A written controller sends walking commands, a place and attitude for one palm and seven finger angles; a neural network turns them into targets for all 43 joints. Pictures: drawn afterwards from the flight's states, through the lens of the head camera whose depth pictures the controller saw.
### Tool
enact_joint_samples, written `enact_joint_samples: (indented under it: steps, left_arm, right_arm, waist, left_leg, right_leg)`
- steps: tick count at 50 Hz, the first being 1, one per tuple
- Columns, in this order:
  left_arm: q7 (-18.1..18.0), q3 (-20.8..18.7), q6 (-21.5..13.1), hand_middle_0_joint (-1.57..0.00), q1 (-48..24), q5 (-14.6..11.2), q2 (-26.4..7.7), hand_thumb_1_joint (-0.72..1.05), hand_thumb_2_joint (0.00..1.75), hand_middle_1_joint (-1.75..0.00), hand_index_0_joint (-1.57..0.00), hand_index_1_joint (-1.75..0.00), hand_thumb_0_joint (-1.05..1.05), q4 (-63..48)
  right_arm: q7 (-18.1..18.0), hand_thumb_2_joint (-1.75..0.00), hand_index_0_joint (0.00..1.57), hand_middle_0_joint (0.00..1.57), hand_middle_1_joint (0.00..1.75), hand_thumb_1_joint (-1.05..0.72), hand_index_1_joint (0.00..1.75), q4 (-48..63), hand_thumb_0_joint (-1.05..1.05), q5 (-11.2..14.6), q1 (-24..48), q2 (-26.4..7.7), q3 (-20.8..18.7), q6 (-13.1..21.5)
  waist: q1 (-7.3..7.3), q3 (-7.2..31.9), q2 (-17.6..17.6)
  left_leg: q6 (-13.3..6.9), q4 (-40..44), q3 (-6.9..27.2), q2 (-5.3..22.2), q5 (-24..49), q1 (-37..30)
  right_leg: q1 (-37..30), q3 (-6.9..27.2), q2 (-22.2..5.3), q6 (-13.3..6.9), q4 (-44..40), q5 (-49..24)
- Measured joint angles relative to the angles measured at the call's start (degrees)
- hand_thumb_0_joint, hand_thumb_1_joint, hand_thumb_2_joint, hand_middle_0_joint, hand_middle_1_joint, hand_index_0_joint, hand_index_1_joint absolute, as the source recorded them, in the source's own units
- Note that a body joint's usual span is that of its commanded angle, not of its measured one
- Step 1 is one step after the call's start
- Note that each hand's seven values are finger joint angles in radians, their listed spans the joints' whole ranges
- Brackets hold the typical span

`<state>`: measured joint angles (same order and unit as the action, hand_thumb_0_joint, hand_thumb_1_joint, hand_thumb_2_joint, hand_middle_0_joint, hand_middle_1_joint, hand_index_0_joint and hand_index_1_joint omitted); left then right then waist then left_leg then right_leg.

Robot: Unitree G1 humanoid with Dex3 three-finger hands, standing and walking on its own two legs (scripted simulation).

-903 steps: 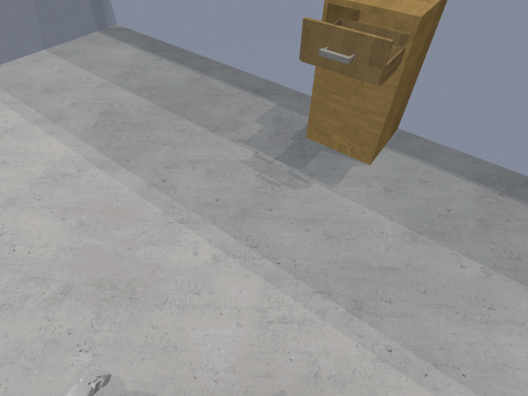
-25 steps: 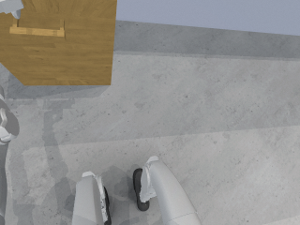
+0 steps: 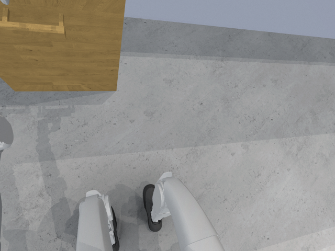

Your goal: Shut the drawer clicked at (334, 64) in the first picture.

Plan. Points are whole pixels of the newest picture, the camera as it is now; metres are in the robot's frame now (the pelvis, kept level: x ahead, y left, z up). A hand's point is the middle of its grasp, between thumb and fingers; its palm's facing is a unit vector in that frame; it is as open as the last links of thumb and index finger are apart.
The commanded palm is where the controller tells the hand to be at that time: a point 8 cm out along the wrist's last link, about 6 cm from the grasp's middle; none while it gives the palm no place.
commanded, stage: pull the fist back off the drawer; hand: left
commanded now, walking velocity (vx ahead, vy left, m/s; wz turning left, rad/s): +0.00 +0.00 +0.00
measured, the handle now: out of the picture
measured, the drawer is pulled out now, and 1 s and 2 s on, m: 0.00 0.00 0.00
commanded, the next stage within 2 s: draw the hand back to the body in 0.44 s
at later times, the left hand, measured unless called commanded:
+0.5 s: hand out of the picture +0.60 +0.18 +0.07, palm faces -0.02 -1.00 -0.06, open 3.3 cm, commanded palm +0.58 +0.21 +0.07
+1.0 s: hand out of the picture +0.46 +0.20 +0.17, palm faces -0.02 -1.00 -0.06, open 3.3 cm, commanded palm +0.42 +0.25 +0.18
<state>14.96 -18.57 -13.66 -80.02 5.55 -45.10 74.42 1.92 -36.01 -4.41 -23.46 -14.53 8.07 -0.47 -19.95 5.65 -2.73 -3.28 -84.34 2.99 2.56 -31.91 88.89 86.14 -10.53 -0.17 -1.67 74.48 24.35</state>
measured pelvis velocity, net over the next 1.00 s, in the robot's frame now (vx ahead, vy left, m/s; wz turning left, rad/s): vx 0.08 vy -0.01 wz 0.05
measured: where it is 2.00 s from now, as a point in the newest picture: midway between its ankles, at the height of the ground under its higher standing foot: (132, 226)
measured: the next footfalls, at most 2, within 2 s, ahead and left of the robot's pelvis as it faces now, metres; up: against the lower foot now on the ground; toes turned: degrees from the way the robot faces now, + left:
none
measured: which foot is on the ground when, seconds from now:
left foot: down 0.00-1.00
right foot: down 0.00-1.00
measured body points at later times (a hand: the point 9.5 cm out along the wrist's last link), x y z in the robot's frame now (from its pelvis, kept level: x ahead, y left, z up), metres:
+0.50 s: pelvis +0.04 -0.01 +0.03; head +0.25 +0.02 +0.43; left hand +0.59 +0.24 +0.07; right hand +0.05 -0.27 -0.08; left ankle +0.04 +0.08 -0.57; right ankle +0.09 -0.12 -0.57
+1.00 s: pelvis +0.08 -0.01 +0.11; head +0.17 +0.00 +0.55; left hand +0.46 +0.26 +0.17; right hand +0.22 -0.27 +0.01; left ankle +0.04 +0.09 -0.57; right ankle +0.09 -0.12 -0.57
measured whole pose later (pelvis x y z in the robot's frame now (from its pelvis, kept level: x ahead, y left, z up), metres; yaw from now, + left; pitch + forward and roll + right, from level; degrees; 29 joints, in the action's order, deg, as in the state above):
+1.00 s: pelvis +0.08 -0.01 +0.11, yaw +3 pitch +18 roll -3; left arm 17.3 -15.2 -16.1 -19.9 -12.1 -21.2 33.0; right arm 0.7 -29.4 2.7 -16.1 -16.4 1.8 -1.1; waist -4.6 8.9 -2.1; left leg -1.2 -55.4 0.6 1.3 -29.7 44.1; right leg 45.1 -5.6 1.5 -1.9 50.8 24.2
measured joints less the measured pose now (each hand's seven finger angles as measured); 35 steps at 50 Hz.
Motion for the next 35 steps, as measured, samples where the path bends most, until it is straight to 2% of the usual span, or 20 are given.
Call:
enact_joint_samples:
  steps: [7, 12, 16, 21, 28, 31, 35]
  left_arm:
    - [-1.16, -2.04, -0.58, -1.40, 6.18, -1.77, 3.74, 0.69, 0.87, -1.60, -1.40, -1.60, 0.05, -3.83]
    - [-1.79, -3.51, -2.24, -1.40, 11.31, -2.81, 6.45, 0.79, 0.88, -1.60, -1.40, -1.60, 0.04, -6.30]
    - [-1.54, -5.32, -3.76, -1.40, 14.73, -3.83, 7.86, 0.84, 0.89, -1.60, -1.40, -1.60, 0.03, -7.11]
    - [-0.77, -5.51, -5.47, -1.40, 19.33, -4.99, 9.63, 0.88, 0.89, -1.60, -1.40, -1.60, 0.02, -8.71]
    - [0.37, -5.66, -8.02, -1.40, 21.89, -7.11, 12.01, 0.89, 0.90, -1.60, -1.40, -1.60, 0.02, -11.35]
    - [1.28, -5.96, -7.73, -1.40, 24.12, -7.69, 12.81, 0.90, 0.90, -1.60, -1.40, -1.60, 0.02, -14.33]
    - [2.50, -4.86, -5.11, -1.40, 34.88, -10.14, 15.67, 0.90, 0.90, -1.60, -1.40, -1.60, 0.02, -26.13]
  right_arm:
    - [0.84, -0.90, 0.21, 0.20, 0.30, -0.91, 0.30, 0.46, 0.00, 0.34, -0.38, 0.04, -0.68, -0.78]
    - [1.33, -0.90, 0.21, 0.20, 0.30, -0.91, 0.30, 1.03, 0.00, 0.77, 0.05, -0.16, -1.39, -1.38]
    - [1.40, -0.90, 0.21, 0.20, 0.30, -0.91, 0.30, 1.84, 0.00, 1.24, 0.86, -0.43, -1.82, -2.04]
    - [1.47, -0.90, 0.20, 0.20, 0.30, -0.91, 0.30, 2.82, 0.00, 1.81, 1.93, -0.73, -2.68, -2.75]
    - [1.11, -0.90, 0.20, 0.20, 0.30, -0.91, 0.30, 2.54, 0.00, 2.08, 4.27, -0.92, -3.92, -3.02]
    - [1.07, -0.90, 0.20, 0.20, 0.30, -0.91, 0.30, 2.94, 0.00, 2.46, 5.08, -1.04, -4.45, -3.69]
    - [1.21, -0.90, 0.20, 0.20, 0.30, -0.91, 0.30, 4.54, 0.00, 3.92, 4.96, -0.95, -5.64, -4.59]
  waist:
    - [1.36, 0.43, -0.25]
    - [2.42, 0.96, -0.64]
    - [3.31, 1.20, -0.79]
    - [5.04, 1.27, -0.85]
    - [6.88, 1.31, -0.21]
    - [7.49, 1.30, -0.05]
    - [9.23, 1.56, -0.49]
  left_leg:
    - [0.15, 2.06, -0.74, 0.31, -0.20, -3.18]
    - [0.31, 3.82, -1.57, 0.62, -0.69, -6.17]
    - [0.43, 5.12, -2.35, 0.92, -1.24, -8.60]
    - [0.67, 6.63, -3.13, 0.89, -1.77, -11.14]
    - [1.24, 7.59, -2.97, 0.49, -2.28, -12.81]
    - [1.45, 8.35, -2.96, 0.53, -2.45, -14.05]
    - [1.64, 12.72, -3.53, 0.49, -1.59, -19.12]
  right_leg:
    - [-2.55, 0.80, 0.44, -0.05, -1.55, 0.16]
    - [-4.80, 1.68, 0.84, -0.12, -2.65, 0.67]
    - [-6.54, 2.49, 1.22, -0.19, -3.31, 1.24]
    - [-8.33, 3.30, 1.29, -0.30, -3.83, 2.07]
    - [-9.72, 3.23, 0.99, -0.66, -3.89, 3.28]
    - [-10.84, 3.26, 1.12, -0.80, -4.46, 3.52]
    - [-15.51, 4.08, 1.50, -0.73, -8.42, 2.79]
